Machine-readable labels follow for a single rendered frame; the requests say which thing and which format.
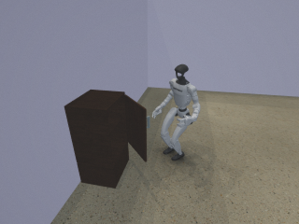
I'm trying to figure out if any robot shin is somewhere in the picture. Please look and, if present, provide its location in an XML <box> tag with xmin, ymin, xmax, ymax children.
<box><xmin>161</xmin><ymin>135</ymin><xmax>172</xmax><ymax>148</ymax></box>
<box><xmin>170</xmin><ymin>140</ymin><xmax>182</xmax><ymax>155</ymax></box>

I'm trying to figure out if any right robot shin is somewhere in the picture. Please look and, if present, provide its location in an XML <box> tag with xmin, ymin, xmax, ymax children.
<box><xmin>161</xmin><ymin>135</ymin><xmax>172</xmax><ymax>148</ymax></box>

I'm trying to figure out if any robot right upper arm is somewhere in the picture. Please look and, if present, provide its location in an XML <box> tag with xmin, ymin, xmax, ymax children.
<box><xmin>169</xmin><ymin>78</ymin><xmax>177</xmax><ymax>96</ymax></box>

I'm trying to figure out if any cupboard door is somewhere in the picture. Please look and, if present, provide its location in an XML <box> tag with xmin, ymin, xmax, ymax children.
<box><xmin>124</xmin><ymin>94</ymin><xmax>147</xmax><ymax>162</ymax></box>

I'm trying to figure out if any robot right forearm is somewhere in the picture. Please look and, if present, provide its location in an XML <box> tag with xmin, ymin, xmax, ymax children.
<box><xmin>160</xmin><ymin>92</ymin><xmax>173</xmax><ymax>108</ymax></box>

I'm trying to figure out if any robot left forearm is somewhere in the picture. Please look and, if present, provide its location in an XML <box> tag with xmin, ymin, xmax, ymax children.
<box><xmin>190</xmin><ymin>103</ymin><xmax>201</xmax><ymax>122</ymax></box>

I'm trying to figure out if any robot left hand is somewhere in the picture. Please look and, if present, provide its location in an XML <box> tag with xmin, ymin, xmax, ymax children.
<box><xmin>177</xmin><ymin>115</ymin><xmax>192</xmax><ymax>128</ymax></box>

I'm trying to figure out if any robot left upper arm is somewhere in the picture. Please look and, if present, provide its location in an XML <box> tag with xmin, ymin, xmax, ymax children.
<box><xmin>187</xmin><ymin>84</ymin><xmax>199</xmax><ymax>109</ymax></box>

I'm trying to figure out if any left robot shin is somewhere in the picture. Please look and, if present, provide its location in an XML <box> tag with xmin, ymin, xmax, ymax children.
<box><xmin>170</xmin><ymin>140</ymin><xmax>182</xmax><ymax>155</ymax></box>

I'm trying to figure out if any robot right hand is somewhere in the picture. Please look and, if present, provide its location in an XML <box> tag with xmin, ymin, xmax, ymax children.
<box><xmin>152</xmin><ymin>105</ymin><xmax>163</xmax><ymax>119</ymax></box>

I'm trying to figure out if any handle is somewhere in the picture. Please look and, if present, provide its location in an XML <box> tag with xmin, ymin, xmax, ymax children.
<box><xmin>146</xmin><ymin>116</ymin><xmax>150</xmax><ymax>129</ymax></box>

